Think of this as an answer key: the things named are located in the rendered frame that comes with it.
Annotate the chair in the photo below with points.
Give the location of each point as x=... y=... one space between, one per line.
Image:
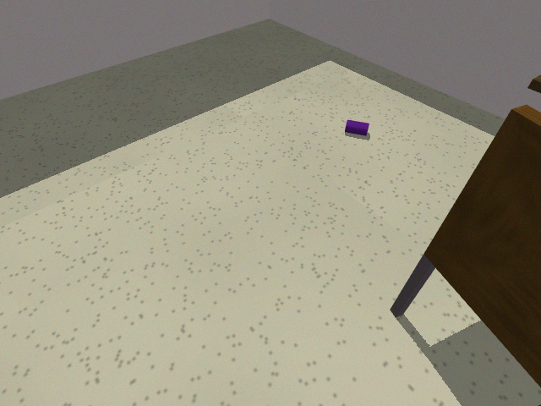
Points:
x=488 y=248

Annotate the can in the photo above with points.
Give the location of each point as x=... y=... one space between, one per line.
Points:
x=356 y=127

